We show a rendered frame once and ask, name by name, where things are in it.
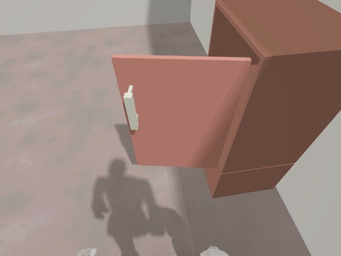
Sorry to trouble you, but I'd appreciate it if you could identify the cupboard door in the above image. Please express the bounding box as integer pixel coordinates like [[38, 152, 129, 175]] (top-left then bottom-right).
[[111, 54, 251, 169]]

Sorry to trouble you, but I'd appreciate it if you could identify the handle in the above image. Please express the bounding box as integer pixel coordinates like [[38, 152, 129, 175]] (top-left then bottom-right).
[[123, 85, 139, 130]]

